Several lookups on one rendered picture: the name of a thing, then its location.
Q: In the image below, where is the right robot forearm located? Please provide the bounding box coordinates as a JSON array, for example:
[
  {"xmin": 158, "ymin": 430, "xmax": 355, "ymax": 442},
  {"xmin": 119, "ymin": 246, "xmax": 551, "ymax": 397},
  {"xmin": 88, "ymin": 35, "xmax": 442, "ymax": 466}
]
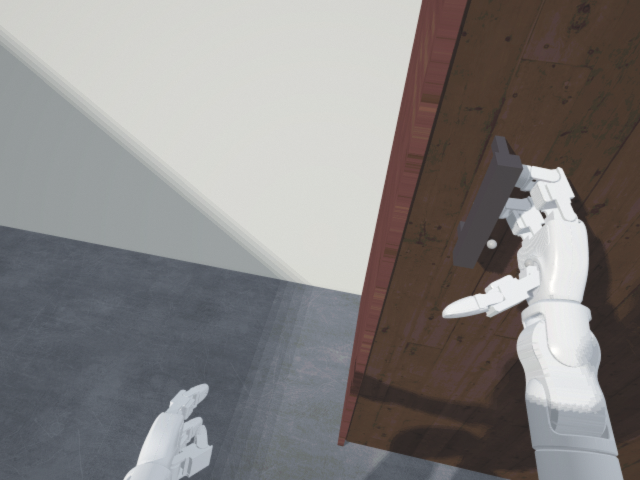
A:
[{"xmin": 517, "ymin": 299, "xmax": 623, "ymax": 480}]

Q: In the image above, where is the wardrobe door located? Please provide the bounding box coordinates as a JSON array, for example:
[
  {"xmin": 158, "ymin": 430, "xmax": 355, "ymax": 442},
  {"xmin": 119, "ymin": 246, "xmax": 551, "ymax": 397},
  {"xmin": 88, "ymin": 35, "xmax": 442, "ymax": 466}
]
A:
[{"xmin": 346, "ymin": 0, "xmax": 640, "ymax": 480}]

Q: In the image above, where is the robot left hand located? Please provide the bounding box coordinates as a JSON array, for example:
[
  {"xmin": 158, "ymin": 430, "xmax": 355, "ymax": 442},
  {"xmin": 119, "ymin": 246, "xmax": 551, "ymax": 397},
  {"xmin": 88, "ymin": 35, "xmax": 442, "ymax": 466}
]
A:
[{"xmin": 136, "ymin": 384, "xmax": 213, "ymax": 480}]

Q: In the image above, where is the handle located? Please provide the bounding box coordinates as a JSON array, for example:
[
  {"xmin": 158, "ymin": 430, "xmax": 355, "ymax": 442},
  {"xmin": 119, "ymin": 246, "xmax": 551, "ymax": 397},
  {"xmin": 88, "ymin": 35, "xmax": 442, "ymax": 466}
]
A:
[{"xmin": 453, "ymin": 135, "xmax": 523, "ymax": 269}]

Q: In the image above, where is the robot right hand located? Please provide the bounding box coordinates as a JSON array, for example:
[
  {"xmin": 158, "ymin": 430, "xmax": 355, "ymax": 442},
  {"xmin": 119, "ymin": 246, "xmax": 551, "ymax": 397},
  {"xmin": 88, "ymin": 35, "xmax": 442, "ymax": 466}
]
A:
[{"xmin": 442, "ymin": 164, "xmax": 589, "ymax": 318}]

